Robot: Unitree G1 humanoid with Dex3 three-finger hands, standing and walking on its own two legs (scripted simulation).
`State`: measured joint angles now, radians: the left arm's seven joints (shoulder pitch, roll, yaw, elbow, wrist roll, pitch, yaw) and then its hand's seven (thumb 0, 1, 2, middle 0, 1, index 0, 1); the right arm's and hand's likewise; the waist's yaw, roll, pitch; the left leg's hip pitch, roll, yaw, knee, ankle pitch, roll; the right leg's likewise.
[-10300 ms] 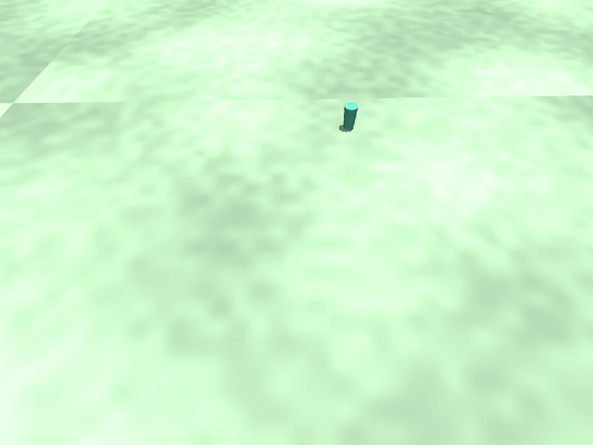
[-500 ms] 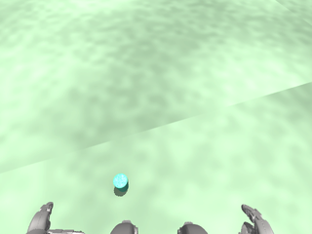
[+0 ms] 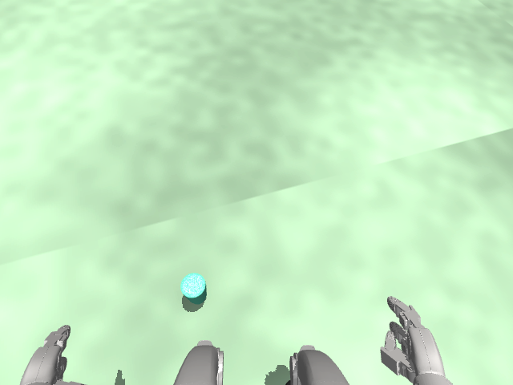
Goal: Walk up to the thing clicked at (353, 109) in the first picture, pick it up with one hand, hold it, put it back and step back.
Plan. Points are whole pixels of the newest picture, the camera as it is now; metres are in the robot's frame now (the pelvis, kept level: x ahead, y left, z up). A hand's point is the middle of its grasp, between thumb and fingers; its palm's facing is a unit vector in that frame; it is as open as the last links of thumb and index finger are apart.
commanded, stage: go down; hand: left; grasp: from the side
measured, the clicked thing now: (195, 290) +0.40 +0.19 -0.62
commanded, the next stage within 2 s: approach in 1.96 s
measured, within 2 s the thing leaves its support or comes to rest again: neither
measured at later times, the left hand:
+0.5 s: hand (89, 331) +0.22 +0.31 -0.18, palm faces +0.14 -0.97 -0.22, open 17.3 cm
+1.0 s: hand (93, 300) +0.29 +0.35 -0.25, palm faces +0.15 -0.98 -0.14, open 17.1 cm
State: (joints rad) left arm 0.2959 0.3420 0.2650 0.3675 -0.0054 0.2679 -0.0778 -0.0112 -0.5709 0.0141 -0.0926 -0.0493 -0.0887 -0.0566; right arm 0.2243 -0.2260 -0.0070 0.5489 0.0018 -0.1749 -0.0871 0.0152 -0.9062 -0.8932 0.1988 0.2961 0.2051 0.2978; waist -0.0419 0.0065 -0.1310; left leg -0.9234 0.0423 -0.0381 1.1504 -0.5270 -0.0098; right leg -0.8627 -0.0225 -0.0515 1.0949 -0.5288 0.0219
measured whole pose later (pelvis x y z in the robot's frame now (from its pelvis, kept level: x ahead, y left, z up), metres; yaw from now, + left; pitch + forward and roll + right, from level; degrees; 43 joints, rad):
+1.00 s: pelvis -0.08 -0.01 -0.22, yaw -4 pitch +32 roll -5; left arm -0.42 0.71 0.71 0.97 -0.16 -0.38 -0.58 -0.02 -0.44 0.07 -0.05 -0.06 -0.04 -0.06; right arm 0.11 -0.32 0.05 0.67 -0.04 -0.19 -0.05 0.01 -0.90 -0.90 0.20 0.30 0.21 0.30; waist -0.06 -0.03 -0.15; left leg -1.90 0.04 -0.10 1.99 -0.66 -0.03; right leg -1.84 -0.01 -0.06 1.95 -0.67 0.00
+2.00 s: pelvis -0.09 +0.00 -0.31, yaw -6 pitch +31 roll -7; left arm -0.60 0.88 0.82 1.07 -0.19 -0.39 -0.70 -0.02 -0.50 0.06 -0.05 -0.05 -0.04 -0.06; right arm 0.11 -0.35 0.10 0.71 -0.05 -0.17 -0.01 0.01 -0.92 -0.90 0.20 0.30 0.21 0.30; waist -0.09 -0.04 -0.09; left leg -2.16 0.03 -0.14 2.28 -0.67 -0.02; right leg -2.07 -0.01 -0.07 2.21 -0.69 0.02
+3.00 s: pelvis -0.10 +0.01 -0.40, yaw -14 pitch +13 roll -15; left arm -0.64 0.83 0.69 1.41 -0.14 -0.98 -0.31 -0.02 -0.60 0.02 -0.07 -0.08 -0.07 -0.08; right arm -0.13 -0.38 0.44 0.58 -0.31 -0.05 0.10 0.01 -0.95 -0.90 0.20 0.30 0.21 0.30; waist -0.24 -0.24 0.25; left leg -2.22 0.02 -0.35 2.64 -0.69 -0.03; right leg -2.08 0.07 -0.21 2.44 -0.63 0.06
